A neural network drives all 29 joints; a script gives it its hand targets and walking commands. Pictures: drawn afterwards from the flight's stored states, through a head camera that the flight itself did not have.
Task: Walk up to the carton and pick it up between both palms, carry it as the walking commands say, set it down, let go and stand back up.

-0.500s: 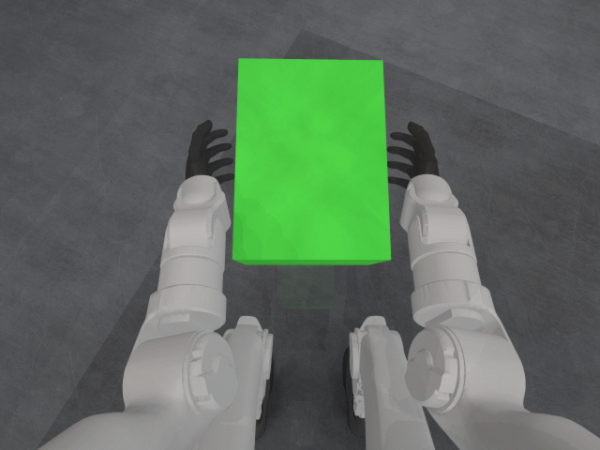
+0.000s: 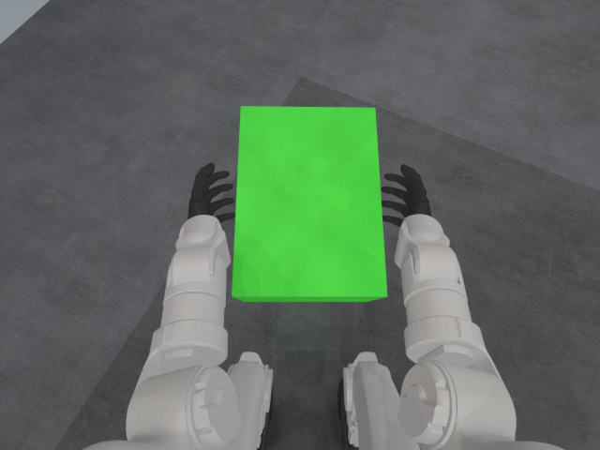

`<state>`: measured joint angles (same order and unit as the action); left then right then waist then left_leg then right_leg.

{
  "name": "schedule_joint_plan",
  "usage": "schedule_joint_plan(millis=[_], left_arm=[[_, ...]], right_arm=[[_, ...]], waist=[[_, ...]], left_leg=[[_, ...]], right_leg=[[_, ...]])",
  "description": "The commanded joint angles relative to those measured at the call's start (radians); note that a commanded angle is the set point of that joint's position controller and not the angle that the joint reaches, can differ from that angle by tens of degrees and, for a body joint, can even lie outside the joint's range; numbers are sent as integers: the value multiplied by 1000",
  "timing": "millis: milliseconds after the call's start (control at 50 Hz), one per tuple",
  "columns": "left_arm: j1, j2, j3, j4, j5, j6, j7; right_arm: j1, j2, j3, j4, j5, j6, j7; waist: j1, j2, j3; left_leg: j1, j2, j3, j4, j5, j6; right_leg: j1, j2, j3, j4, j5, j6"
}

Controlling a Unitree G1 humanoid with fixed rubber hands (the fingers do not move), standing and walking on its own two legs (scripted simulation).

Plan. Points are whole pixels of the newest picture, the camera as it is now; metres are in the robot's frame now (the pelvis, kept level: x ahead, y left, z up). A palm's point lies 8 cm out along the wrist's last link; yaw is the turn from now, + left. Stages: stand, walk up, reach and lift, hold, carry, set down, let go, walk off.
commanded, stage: reach and lift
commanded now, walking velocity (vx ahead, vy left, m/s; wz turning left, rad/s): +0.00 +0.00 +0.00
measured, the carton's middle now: (306, 209) +0.47 +0.00 -0.12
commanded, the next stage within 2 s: none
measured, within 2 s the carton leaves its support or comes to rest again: neither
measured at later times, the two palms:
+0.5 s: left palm (184, 210) +0.39 +0.15 +0.05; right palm (440, 210) +0.39 -0.15 +0.04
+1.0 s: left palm (153, 194) +0.37 +0.15 +0.12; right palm (463, 200) +0.37 -0.14 +0.11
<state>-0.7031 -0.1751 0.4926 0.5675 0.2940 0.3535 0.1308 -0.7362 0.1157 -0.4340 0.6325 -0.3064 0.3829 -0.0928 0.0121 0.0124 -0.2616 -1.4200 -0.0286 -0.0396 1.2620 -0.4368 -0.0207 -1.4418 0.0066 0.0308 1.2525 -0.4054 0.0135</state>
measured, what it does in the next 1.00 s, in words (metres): rises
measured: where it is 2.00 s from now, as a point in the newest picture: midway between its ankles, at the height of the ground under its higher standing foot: (304, 436)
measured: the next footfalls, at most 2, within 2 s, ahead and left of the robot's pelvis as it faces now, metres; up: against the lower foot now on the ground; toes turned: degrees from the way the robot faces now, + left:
none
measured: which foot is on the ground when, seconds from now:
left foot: down 0.00-1.00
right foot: down 0.00-1.00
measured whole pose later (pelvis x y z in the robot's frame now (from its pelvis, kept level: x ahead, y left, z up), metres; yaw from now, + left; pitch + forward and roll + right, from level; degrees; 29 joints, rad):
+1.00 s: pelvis +0.04 +0.00 +0.12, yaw -1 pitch +12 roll +0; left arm -0.41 -0.20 0.40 0.43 0.33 0.44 0.00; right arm -0.41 0.20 -0.38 0.43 -0.35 0.46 0.00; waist 0.01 0.02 -0.09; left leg -0.56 -0.01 -0.04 0.60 -0.24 -0.01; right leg -0.58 0.00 0.03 0.58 -0.21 0.01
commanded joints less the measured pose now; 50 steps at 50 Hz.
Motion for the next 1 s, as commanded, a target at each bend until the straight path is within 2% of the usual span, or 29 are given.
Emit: schedule_joint_plan(millis=[0,460,580,820,980], left_arm=[[-565,-997,-567,125,-156,2,-388],[-417,-990,-579,64,-122,23,-424],[-358,-978,-602,28,-123,36,-428],[-231,-971,-660,-33,-132,52,-418],[-144,-979,-668,-50,-146,88,-405]], right_arm=[[-580,1032,532,59,169,-36,343],[-414,1039,542,20,121,-17,383],[-355,1034,561,-13,123,-8,385],[-239,1022,623,-100,143,10,377],[-175,984,631,-150,150,47,368]], waist=[[-4,-27,-701],[14,-34,-499],[12,-35,-452],[6,-21,-386],[0,-6,-290]], left_leg=[[359,-135,37,-190,215,17],[671,-104,20,-474,251,32],[770,-102,14,-536,309,31],[959,-95,-3,-657,425,25],[1068,-84,-11,-749,456,17]], right_leg=[[555,143,-23,-157,234,-7],[819,122,4,-442,259,-13],[904,118,8,-510,314,-15],[1091,104,20,-640,430,-12],[1208,96,18,-729,447,-13]])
